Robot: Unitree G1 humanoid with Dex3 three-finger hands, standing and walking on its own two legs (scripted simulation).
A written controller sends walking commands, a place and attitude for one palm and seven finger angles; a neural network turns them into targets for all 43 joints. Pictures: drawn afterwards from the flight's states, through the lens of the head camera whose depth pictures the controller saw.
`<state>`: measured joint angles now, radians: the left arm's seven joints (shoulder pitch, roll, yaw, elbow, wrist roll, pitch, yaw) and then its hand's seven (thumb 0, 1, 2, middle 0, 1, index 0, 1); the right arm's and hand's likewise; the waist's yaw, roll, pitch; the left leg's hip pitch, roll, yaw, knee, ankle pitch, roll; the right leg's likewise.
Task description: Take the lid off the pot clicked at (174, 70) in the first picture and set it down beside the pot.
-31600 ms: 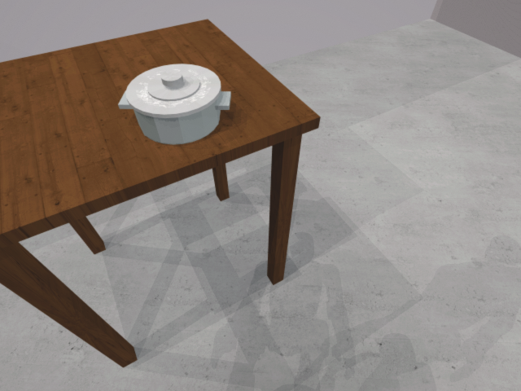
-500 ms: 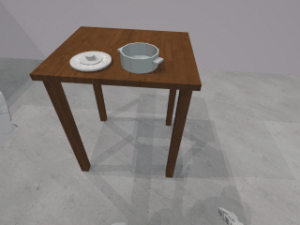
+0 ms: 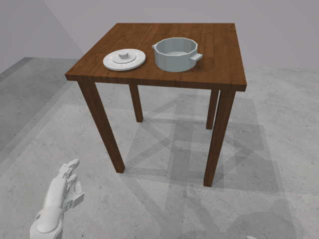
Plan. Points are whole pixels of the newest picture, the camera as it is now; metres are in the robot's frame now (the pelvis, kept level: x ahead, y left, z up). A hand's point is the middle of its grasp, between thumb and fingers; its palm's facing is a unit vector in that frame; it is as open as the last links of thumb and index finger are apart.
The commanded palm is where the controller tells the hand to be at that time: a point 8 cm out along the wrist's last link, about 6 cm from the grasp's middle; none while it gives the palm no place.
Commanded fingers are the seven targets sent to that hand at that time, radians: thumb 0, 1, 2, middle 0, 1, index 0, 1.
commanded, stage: stop stepping back and stand still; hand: left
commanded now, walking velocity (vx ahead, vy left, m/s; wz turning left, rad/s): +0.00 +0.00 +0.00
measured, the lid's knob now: (123, 54) +0.81 +0.17 +0.11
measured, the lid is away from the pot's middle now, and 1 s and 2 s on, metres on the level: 0.23 0.23 0.23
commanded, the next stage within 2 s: let the arm hang, fingers relaxed in 0.74 s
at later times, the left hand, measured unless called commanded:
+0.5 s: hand out of the picture +0.03 +0.18 -0.15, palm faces -0.04 -0.98 -0.21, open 7.3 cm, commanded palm none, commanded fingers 0.00 0.90 0.90 -0.20 -0.30 -0.20 -0.30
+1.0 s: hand out of the picture +0.08 +0.20 -0.15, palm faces -0.07 -0.97 -0.22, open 7.2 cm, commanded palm none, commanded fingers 0.00 0.90 0.90 -0.20 -0.30 -0.20 -0.30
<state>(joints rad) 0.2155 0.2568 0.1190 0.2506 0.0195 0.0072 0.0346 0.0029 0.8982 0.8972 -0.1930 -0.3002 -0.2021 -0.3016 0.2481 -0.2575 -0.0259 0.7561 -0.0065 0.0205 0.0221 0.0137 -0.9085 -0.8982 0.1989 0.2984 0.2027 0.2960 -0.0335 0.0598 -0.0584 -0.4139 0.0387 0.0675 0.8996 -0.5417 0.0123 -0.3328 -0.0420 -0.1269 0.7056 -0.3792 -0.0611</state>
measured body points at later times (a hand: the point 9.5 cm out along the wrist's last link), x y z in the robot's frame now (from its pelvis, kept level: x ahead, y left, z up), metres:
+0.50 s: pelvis +0.04 +0.00 +0.02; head +0.06 -0.01 +0.47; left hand +0.04 +0.23 -0.14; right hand +0.00 -0.21 -0.15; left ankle +0.01 +0.13 -0.72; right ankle +0.00 -0.08 -0.72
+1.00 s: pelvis +0.04 +0.02 +0.02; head +0.05 +0.02 +0.47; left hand +0.08 +0.25 -0.13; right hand -0.02 -0.18 -0.14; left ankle +0.01 +0.13 -0.72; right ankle +0.00 -0.08 -0.72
